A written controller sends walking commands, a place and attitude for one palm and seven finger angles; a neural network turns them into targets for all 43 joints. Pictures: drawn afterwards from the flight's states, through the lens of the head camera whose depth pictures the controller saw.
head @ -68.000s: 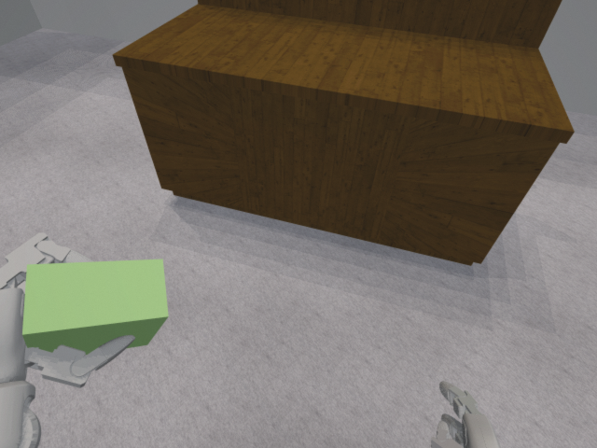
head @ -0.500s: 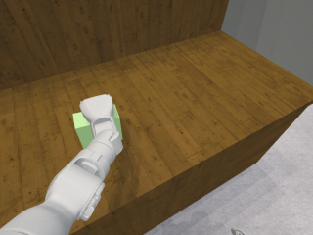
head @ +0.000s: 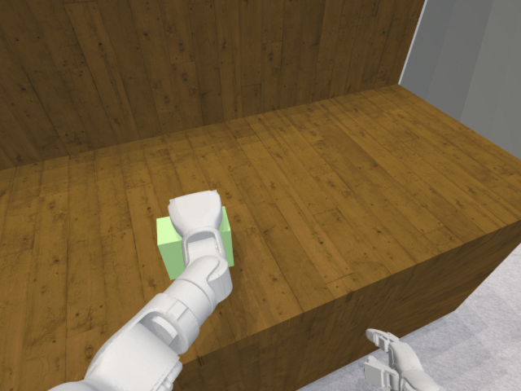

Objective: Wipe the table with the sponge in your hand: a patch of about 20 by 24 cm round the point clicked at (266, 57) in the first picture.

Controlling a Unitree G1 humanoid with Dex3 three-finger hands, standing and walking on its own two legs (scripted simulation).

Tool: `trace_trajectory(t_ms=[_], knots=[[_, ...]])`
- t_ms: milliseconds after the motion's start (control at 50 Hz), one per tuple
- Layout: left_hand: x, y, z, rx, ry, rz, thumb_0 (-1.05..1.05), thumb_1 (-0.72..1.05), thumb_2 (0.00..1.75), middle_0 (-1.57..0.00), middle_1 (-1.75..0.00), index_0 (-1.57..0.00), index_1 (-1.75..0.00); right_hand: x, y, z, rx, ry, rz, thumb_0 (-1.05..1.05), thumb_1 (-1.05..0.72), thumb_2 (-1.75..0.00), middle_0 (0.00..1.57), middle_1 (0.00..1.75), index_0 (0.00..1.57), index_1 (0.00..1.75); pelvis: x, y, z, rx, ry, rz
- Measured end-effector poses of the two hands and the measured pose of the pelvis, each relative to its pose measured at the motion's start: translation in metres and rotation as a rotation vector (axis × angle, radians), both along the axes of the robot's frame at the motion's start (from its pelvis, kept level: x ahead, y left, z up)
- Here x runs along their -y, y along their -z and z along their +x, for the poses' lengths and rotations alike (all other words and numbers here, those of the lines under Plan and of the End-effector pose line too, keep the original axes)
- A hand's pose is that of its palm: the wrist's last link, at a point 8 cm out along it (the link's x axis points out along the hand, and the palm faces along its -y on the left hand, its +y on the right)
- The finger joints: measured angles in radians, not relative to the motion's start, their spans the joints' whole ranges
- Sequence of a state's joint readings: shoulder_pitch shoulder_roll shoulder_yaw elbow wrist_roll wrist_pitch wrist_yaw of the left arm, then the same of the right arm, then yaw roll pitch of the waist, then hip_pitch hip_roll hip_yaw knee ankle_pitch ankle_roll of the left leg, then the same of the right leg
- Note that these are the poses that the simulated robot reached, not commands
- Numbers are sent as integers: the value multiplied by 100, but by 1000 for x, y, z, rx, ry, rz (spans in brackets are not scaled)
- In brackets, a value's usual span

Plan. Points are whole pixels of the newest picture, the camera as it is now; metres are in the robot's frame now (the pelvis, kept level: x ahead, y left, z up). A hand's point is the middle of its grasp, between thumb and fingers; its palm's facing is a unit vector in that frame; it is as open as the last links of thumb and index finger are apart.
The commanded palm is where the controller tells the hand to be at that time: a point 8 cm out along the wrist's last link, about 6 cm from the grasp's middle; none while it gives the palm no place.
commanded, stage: wipe back along the third lane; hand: left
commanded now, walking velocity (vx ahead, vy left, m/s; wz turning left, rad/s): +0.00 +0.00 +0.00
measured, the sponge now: (198, 249) +0.37 +0.16 -0.01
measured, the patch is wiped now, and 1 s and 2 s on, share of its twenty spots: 0.95 0.95 0.95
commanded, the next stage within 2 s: slide back across to the middle lane in 0.78 s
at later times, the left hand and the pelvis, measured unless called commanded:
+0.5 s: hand (214, 256) +0.32 +0.12 +0.04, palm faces -0.01 -0.05 -1.00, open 9.7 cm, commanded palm +0.27 +0.10 +0.07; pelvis -0.02 -0.03 +0.00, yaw -1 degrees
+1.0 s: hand (224, 274) +0.29 +0.10 +0.03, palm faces +0.01 -0.07 -1.00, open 9.7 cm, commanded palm +0.24 +0.09 +0.08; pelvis -0.02 -0.05 +0.00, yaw -1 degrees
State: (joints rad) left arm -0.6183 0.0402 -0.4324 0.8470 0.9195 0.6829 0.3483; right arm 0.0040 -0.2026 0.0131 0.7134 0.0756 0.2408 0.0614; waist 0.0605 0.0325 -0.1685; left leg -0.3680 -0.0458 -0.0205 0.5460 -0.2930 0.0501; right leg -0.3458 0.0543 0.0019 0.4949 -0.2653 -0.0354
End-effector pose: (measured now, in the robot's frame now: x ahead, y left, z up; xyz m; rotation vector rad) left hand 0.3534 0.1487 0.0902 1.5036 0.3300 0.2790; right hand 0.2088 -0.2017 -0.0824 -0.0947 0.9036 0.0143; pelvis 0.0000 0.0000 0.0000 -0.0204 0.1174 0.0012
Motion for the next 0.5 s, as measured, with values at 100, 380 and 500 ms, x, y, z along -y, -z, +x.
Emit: trace_trajectory(t_ms=[100,380,500], knots=[[6,0,-12,4,7,-3,-1,-45,106,-71,-145,-74,-141,7,-1,-3,-1,0,2,1,-91,-90,20,30,20,30,5,-1,-2,18,1,4],[27,0,-40,5,23,1,-1,-45,106,-71,-144,-74,-141,26,-7,-10,49,7,18,1,-91,-90,20,30,20,30,22,-1,-15,60,7,18],[33,0,-49,11,27,1,-1,-45,106,-71,-144,-74,-141,33,-8,-13,65,7,32,1,-91,-90,20,30,20,30,29,-1,-18,69,11,23]])
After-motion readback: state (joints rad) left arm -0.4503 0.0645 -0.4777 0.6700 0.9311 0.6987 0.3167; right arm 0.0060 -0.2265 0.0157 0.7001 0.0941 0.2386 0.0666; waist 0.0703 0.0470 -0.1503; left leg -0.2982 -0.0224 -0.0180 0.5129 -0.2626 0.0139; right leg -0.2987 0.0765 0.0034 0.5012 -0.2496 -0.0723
